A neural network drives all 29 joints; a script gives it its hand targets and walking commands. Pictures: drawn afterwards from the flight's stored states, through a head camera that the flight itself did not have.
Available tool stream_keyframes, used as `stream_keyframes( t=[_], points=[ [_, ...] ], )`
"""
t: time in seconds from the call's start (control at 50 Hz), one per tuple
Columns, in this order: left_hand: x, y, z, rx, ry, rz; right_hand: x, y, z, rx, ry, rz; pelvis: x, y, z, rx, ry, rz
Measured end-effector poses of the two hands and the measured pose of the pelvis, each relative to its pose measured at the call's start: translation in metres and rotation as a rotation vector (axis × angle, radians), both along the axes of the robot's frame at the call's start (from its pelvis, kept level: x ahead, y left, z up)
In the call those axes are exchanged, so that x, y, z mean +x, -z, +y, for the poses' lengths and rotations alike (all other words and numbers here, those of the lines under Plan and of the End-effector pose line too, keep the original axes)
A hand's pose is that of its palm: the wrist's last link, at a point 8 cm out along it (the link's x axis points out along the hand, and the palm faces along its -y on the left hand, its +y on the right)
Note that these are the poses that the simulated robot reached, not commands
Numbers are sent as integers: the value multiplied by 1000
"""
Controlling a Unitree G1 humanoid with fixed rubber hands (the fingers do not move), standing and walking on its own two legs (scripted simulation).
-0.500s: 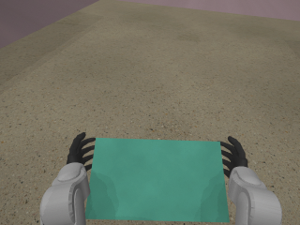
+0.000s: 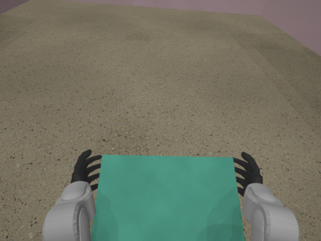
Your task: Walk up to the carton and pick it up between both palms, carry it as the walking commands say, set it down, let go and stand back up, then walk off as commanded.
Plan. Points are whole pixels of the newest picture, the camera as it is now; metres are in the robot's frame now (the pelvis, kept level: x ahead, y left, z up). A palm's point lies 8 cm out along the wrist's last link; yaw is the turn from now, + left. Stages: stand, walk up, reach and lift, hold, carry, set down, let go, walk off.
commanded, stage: carry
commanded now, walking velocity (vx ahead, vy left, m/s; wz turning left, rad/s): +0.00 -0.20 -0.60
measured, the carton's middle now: (165, 198) +0.25 +0.01 +0.01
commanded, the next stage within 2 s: none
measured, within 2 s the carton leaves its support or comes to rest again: neither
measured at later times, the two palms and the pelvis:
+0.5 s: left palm (210, 190) +0.24 -0.08 +0.09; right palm out of the picture +0.13 -0.42 +0.08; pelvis -0.05 -0.18 -0.01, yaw -16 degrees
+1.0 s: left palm out of the picture +0.16 -0.34 +0.09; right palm out of the picture -0.05 -0.63 +0.08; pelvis -0.14 -0.35 -0.02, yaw -34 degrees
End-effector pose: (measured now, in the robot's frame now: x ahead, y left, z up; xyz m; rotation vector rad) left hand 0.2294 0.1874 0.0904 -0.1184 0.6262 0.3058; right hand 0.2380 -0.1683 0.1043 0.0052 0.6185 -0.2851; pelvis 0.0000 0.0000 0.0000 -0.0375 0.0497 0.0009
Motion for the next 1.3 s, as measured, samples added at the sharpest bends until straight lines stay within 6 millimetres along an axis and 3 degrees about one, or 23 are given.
stream_keyframes(
  t=[0.1,0.18,0.28,0.34,0.42,0.58,0.72,0.86,0.92,1.0,1.04,1.1,1.3],
  points=[
    [14,-19,-50,7,79,-31,-15,-17,-49,-3,79,-29,-4,-10,-31,-23,63,-7],
    [26,-23,-103,23,140,-50,-27,-17,-100,3,145,-46,-9,-7,-68,-28,122,3],
    [31,-8,-185,61,218,-47,-47,11,-178,35,222,-44,-15,15,-126,-13,175,8],
    [25,5,-220,99,265,21,-67,32,-210,86,274,22,-23,14,-146,15,197,13],
    [16,8,-249,97,299,34,-89,35,-235,91,303,33,-36,9,-167,32,237,16],
    [0,7,-291,9,341,-33,-119,8,-274,-2,341,-32,-56,12,-201,28,323,17],
    [-15,-9,-344,-10,434,-5,-166,-11,-315,-14,431,-1,-74,-8,-232,-17,424,-7],
    [-29,-24,-430,3,539,-49,-216,-20,-381,-17,545,-38,-103,-9,-280,-35,522,5],
    [-44,-18,-475,24,585,-50,-245,-7,-418,4,592,-38,-119,0,-310,-26,558,6],
    [-69,1,-532,82,651,-26,-286,26,-464,62,656,-16,-142,17,-345,-5,593,0],
    [-82,9,-549,112,679,16,-306,38,-475,101,687,22,-152,15,-354,18,611,0],
    [-97,12,-567,112,710,27,-330,41,-487,108,714,29,-166,12,-365,30,645,2],
    [-136,8,-615,-10,777,-22,-388,5,-519,-16,776,-16,-205,10,-398,23,766,5]
  ],
)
